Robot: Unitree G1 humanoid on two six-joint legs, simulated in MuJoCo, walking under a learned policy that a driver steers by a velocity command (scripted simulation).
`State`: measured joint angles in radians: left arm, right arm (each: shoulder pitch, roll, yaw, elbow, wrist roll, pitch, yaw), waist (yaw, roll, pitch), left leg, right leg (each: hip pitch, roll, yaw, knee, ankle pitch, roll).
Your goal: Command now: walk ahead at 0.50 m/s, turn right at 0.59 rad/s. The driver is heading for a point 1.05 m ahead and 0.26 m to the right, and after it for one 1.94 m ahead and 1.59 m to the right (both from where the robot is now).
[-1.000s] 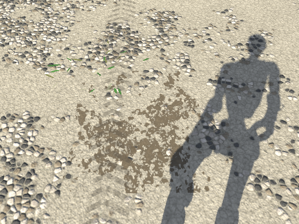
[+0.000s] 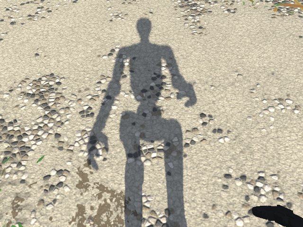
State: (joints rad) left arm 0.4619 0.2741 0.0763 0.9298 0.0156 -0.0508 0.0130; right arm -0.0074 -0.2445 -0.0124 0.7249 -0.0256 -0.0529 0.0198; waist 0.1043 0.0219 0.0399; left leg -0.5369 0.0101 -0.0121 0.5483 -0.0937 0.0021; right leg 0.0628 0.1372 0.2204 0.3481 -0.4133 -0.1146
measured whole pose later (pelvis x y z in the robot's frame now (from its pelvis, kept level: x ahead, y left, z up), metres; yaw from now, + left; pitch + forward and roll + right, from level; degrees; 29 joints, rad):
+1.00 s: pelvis +0.50 -0.14 +0.01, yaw -27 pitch +1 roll -1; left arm 0.43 0.25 0.04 0.90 0.01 -0.07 -0.01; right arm 0.12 -0.26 -0.03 0.75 -0.03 -0.01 0.04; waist 0.06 0.05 0.03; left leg -0.64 0.10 0.04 0.70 -0.03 0.00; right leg 0.08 0.13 0.05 0.17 -0.27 -0.11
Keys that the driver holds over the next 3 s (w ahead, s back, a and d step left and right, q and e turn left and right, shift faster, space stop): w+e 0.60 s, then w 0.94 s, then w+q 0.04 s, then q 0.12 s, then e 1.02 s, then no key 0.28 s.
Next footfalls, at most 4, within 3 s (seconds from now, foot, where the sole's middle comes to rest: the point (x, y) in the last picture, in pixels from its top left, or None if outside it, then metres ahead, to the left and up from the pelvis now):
0.02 left None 0.19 0.12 -0.76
0.56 right None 0.40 -0.16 -0.76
1.12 left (208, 162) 0.77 -0.15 -0.76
1.64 right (269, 139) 0.93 -0.45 -0.76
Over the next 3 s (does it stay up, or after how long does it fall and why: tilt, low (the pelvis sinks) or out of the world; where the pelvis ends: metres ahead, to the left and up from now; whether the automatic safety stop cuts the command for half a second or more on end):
stays up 0.87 -0.35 0.02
